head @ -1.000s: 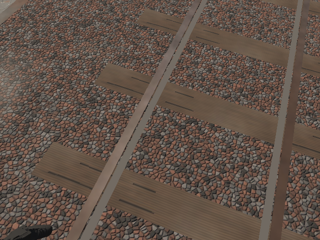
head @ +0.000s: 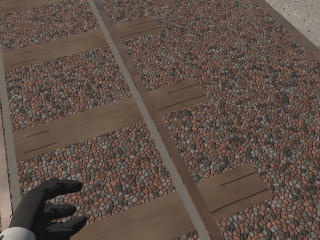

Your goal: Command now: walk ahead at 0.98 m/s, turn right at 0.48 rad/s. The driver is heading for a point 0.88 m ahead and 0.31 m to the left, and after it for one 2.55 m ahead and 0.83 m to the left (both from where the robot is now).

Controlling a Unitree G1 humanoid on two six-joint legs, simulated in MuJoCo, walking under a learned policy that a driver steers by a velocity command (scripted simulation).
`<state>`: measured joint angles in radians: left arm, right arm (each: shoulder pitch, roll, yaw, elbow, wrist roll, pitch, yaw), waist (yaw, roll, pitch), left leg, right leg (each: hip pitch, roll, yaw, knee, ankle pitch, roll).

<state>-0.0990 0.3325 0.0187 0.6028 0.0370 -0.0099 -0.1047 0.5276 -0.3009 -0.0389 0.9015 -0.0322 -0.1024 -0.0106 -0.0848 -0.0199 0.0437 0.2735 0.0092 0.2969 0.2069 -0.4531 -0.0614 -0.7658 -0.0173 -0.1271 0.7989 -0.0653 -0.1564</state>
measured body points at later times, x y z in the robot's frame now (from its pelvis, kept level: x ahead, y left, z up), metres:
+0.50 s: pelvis +0.41 +0.01 +0.00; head +0.45 +0.02 +0.45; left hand +0.49 +0.30 -0.11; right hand +0.58 -0.24 -0.11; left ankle +0.54 +0.07 -0.71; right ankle +0.25 -0.08 -0.62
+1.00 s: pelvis +0.58 -0.03 +0.02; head +0.61 -0.01 +0.47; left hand +0.54 +0.31 -0.05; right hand +0.91 -0.14 -0.04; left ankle +0.52 +0.06 -0.67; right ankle +0.72 -0.08 -0.71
